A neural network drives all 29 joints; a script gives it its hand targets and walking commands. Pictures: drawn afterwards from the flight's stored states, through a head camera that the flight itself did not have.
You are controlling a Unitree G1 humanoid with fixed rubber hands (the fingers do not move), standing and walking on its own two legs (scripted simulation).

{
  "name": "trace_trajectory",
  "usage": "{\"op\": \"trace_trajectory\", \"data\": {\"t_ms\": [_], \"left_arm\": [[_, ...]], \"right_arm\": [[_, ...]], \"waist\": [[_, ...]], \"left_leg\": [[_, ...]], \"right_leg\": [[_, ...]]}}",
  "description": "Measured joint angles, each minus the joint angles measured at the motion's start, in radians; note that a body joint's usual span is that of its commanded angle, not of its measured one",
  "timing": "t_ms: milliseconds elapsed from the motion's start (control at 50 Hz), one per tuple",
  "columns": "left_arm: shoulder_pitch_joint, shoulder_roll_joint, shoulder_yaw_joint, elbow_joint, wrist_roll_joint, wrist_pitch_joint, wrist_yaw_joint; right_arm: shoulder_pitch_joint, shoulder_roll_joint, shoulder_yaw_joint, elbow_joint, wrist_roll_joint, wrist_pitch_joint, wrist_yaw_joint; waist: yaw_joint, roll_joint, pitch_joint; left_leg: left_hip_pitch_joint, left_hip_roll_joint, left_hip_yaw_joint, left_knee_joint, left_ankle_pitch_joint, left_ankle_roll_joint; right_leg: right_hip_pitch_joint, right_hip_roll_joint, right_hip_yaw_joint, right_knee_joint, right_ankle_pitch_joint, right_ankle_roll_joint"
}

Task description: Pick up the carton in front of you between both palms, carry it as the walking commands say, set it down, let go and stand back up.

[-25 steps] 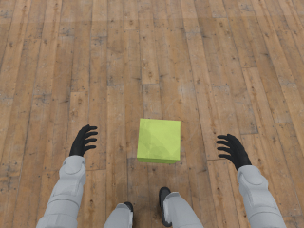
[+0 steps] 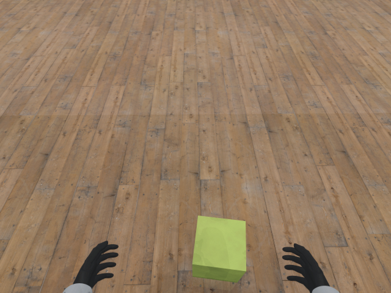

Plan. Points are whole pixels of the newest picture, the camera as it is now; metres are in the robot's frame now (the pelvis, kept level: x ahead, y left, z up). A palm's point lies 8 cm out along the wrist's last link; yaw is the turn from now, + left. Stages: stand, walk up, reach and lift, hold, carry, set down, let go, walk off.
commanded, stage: let go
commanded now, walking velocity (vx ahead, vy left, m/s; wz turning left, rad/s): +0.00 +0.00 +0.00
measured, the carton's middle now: (218, 250) +0.39 -0.09 -0.65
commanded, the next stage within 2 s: stand in 0.32 s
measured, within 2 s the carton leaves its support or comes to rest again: neither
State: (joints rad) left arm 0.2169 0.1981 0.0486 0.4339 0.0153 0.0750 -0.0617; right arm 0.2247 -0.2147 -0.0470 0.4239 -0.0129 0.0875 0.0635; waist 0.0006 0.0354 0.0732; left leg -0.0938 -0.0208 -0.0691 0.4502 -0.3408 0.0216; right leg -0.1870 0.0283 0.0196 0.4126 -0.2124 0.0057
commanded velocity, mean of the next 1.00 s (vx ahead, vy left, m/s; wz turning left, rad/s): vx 0.00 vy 0.00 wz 0.00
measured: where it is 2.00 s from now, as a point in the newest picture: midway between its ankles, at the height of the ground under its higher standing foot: outside the picture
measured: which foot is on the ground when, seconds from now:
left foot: down 0.00-1.00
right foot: down 0.00-1.00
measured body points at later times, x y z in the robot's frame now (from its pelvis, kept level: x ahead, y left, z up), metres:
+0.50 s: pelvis +0.01 +0.00 -0.01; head +0.01 -0.01 +0.44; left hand +0.16 +0.27 -0.09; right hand +0.15 -0.28 -0.10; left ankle -0.06 +0.11 -0.74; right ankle +0.01 -0.13 -0.74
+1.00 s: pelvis +0.01 -0.01 +0.00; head +0.01 -0.03 +0.45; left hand +0.12 +0.29 -0.10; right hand +0.14 -0.30 -0.11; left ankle -0.06 +0.11 -0.74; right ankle +0.01 -0.13 -0.74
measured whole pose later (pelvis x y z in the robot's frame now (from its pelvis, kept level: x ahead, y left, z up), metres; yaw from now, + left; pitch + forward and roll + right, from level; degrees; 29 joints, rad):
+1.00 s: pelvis +0.01 -0.01 +0.00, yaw +1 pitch -1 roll -1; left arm 0.16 0.31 0.04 0.88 0.03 0.00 0.02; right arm 0.20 -0.36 -0.03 0.79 -0.03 0.00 -0.03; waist 0.01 0.05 0.00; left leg -0.08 -0.03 -0.09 0.45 -0.35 0.01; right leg -0.20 0.02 0.00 0.47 -0.26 -0.01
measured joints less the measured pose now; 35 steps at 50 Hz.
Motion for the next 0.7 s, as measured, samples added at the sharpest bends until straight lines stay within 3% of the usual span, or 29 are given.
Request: {"op": "trace_trajectory", "data": {"t_ms": [160, 320, 420, 700], "left_arm": [[0.011, 0.010, -0.012, -0.006, -0.018, 0.025, 0.000], [-0.003, 0.000, -0.037, 0.053, -0.037, -0.011, 0.043], [-0.027, 0.039, -0.026, 0.192, 0.032, -0.032, 0.069], [-0.039, 0.126, 0.006, 0.348, 0.029, -0.071, 0.083]], "right_arm": [[-0.007, -0.007, -0.002, 0.007, -0.007, 0.022, 0.002], [-0.006, -0.012, 0.001, 0.005, -0.005, 0.086, -0.051], [-0.010, -0.052, -0.002, 0.110, -0.020, 0.001, -0.079], [-0.008, -0.139, -0.004, 0.278, -0.027, -0.075, -0.086]], "waist": [[0.001, -0.003, 0.002], [0.008, -0.006, -0.024], [-0.013, 0.003, -0.061], [0.003, 0.022, -0.080]], "left_leg": [[0.034, -0.006, -0.002, 0.005, -0.011, 0.006], [-0.007, -0.001, 0.019, 0.057, -0.040, 0.002], [-0.044, -0.011, 0.009, 0.078, -0.047, 0.002], [-0.031, -0.012, -0.013, 0.058, -0.042, -0.005]], "right_leg": [[0.033, -0.006, -0.001, 0.010, -0.015, 0.006], [-0.020, 0.004, 0.017, 0.072, -0.041, 0.004], [-0.060, -0.007, 0.007, 0.107, -0.060, 0.005], [-0.048, -0.011, -0.014, 0.103, -0.071, -0.006]]}}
